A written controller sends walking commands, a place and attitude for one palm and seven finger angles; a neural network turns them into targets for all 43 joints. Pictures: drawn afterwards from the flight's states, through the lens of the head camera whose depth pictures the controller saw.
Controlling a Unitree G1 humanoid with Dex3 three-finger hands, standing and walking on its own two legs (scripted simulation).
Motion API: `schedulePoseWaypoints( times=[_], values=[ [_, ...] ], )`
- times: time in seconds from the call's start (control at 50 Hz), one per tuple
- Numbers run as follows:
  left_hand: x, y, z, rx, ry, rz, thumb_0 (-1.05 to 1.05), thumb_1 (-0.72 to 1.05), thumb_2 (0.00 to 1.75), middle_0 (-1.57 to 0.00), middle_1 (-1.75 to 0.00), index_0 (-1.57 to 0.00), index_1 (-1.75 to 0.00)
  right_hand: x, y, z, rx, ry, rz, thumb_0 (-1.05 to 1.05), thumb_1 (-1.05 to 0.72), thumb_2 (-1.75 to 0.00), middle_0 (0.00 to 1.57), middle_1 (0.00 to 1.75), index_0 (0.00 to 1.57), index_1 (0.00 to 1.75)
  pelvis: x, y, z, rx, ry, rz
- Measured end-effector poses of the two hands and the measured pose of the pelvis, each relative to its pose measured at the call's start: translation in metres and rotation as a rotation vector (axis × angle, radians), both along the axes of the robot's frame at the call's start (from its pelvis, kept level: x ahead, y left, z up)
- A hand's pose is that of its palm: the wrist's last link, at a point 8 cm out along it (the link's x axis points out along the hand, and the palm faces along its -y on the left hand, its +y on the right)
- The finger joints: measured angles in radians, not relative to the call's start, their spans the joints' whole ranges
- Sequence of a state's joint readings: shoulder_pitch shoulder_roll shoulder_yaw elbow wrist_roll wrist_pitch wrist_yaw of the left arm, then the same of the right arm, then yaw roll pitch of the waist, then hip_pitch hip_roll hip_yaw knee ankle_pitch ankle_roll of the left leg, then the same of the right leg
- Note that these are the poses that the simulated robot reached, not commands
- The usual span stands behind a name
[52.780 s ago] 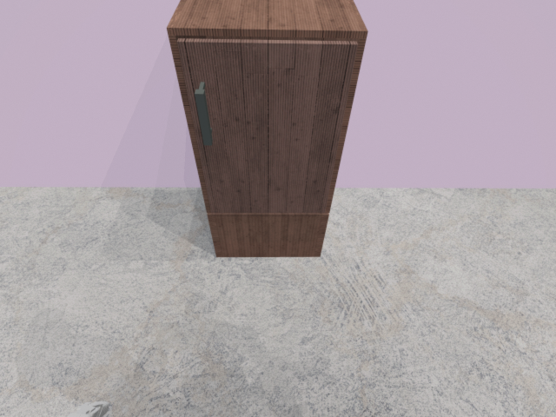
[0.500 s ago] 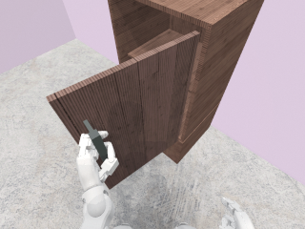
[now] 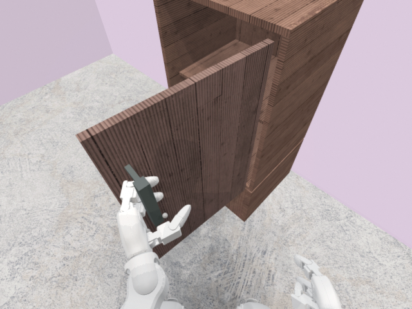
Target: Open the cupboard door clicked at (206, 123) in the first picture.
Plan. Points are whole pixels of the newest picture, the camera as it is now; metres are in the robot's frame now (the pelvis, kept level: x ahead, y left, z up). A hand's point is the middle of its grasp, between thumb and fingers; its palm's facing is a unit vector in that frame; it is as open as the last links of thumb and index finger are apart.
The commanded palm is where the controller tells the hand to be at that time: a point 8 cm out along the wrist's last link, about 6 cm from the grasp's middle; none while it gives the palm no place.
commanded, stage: open thumb and fingers to let go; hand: left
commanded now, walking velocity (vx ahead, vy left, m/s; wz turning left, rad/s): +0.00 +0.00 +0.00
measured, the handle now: (144, 196) +0.32 +0.14 +0.04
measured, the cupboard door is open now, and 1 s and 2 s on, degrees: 84 86 86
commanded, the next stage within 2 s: slide the hand sideways off the handle in 0.44 s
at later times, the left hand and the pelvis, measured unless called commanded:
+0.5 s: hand (165, 218) +0.28 +0.09 +0.04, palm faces +0.36 -0.93 -0.01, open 14.9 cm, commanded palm +0.23 +0.14 +0.04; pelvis -0.01 +0.01 +0.00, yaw -1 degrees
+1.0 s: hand (154, 242) +0.23 +0.10 +0.04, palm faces -0.06 -1.00 +0.01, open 16.3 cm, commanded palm +0.21 +0.17 +0.04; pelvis -0.01 +0.03 -0.01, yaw -2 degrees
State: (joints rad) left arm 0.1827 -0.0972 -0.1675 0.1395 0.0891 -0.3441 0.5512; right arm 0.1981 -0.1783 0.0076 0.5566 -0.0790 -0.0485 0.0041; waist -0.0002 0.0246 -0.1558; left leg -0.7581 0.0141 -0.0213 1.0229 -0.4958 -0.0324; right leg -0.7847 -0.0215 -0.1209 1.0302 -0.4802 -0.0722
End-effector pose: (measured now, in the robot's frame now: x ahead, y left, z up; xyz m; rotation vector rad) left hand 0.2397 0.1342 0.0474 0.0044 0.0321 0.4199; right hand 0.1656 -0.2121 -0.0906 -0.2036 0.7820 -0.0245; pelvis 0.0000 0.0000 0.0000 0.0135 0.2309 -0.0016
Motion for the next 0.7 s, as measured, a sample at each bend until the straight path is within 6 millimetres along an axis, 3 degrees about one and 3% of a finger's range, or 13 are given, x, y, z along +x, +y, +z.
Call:
schedulePoseWaypoints(
  times=[0.12,0.24,0.42,0.58,0.7],
  values=[
    [-0.004,-0.002,-0.002,0.006,0.004,-0.015,0.0,-0.23,0.42,-0.32,-1.23,-0.32,-1.22,-0.006,0.0,-0.001,-0.012,0.005,-0.004,0.01,-0.9,-0.9,0.2,0.3,0.2,0.3,-0.003,0.004,-0.001,-0.003,-0.004,-0.001],
    [-0.001,-0.001,-0.004,0.005,0.004,-0.019,-0.01,-0.41,0.34,-0.28,-1.09,-0.29,-1.09,-0.011,0.001,-0.002,-0.021,0.01,-0.014,0.01,-0.9,-0.9,0.2,0.3,0.2,0.3,-0.006,0.008,-0.003,-0.007,-0.004,-0.004],
    [-0.001,0.0,-0.002,-0.002,0.006,-0.045,-0.01,-0.49,0.31,-0.24,-0.73,-0.26,-0.75,-0.015,0.008,-0.001,-0.016,0.014,-0.017,0.01,-0.9,-0.9,0.2,0.3,0.2,0.3,-0.007,0.013,-0.002,-0.011,-0.007,-0.009],
    [-0.004,0.003,-0.003,0.013,0.003,-0.063,-0.02,-0.5,0.3,-0.34,-0.59,-0.34,-0.63,-0.011,0.015,-0.001,-0.013,0.002,0.003,0.01,-0.9,-0.9,0.2,0.3,0.2,0.3,-0.009,0.016,-0.004,-0.014,-0.007,-0.005],
    [-0.01,0.019,-0.004,0.078,-0.019,-0.426,-0.02,-0.5,0.3,-0.26,-0.45,-0.19,-0.47,-0.014,0.014,-0.003,-0.013,-0.02,0.004,0.01,-0.9,-0.9,0.2,0.3,0.2,0.3,-0.014,0.02,-0.009,-0.019,-0.012,0.005]
  ],
)
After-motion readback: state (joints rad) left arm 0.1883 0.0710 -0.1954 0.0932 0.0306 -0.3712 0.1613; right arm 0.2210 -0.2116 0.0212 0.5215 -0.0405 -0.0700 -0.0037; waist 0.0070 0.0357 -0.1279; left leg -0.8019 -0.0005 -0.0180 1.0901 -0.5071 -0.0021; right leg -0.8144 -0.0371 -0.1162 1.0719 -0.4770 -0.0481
